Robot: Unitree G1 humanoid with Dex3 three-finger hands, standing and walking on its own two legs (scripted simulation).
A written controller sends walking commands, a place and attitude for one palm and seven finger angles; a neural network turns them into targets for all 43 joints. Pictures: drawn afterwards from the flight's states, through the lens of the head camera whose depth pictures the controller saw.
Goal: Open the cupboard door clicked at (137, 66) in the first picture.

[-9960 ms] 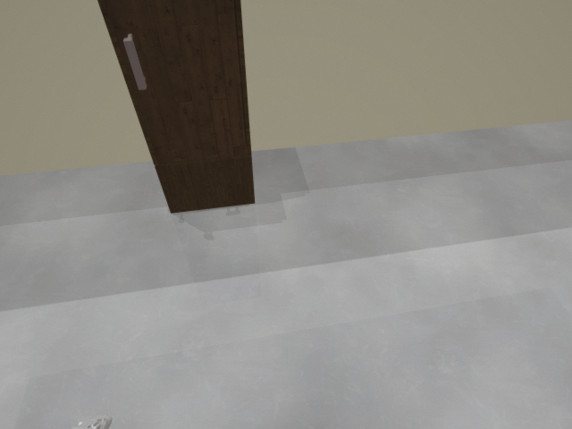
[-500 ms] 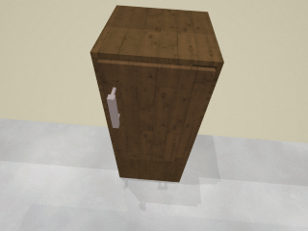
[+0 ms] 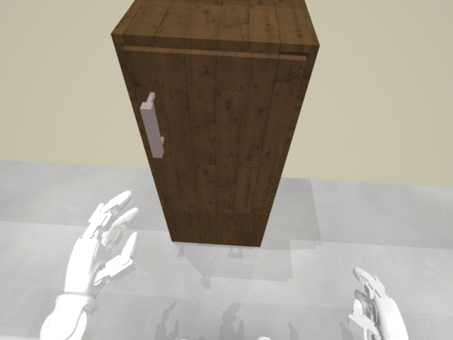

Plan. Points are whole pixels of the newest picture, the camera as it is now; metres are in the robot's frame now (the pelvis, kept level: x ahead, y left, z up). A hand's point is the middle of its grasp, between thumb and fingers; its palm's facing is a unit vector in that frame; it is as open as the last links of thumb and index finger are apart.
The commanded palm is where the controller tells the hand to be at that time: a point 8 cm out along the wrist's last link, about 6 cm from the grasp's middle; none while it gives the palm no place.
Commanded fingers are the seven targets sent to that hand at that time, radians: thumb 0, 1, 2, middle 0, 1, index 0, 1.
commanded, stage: raise the hand with hooked fingers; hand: left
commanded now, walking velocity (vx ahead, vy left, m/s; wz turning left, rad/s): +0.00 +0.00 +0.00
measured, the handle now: (155, 126) +0.57 +0.19 +0.03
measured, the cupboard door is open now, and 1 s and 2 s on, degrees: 0 0 0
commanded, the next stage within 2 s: move the hooked fingers beside the handle in 1.78 s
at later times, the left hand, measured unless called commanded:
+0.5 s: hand (92, 274) +0.23 +0.23 +0.02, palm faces -0.03 -1.00 -0.03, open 11.0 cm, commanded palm +0.19 +0.28 +0.02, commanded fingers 0.00 -0.08 0.48 -0.27 -0.93 -0.27 -0.93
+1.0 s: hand (54, 254) +0.25 +0.29 +0.04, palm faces +0.00 -1.00 -0.04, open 13.7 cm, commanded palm +0.23 +0.34 +0.04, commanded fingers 0.00 -0.50 0.30 -0.30 -1.20 -0.30 -1.20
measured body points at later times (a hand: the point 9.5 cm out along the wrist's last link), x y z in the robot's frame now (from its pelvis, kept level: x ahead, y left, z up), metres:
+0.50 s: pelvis -0.02 +0.00 -0.02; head +0.05 +0.00 +0.42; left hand +0.22 +0.28 +0.02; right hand +0.13 -0.23 -0.12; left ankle +0.00 +0.10 -0.68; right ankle +0.01 -0.08 -0.68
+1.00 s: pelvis -0.01 +0.04 -0.01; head +0.05 +0.06 +0.43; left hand +0.24 +0.34 +0.04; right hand +0.17 -0.20 -0.07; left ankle +0.00 +0.10 -0.68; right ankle +0.01 -0.08 -0.68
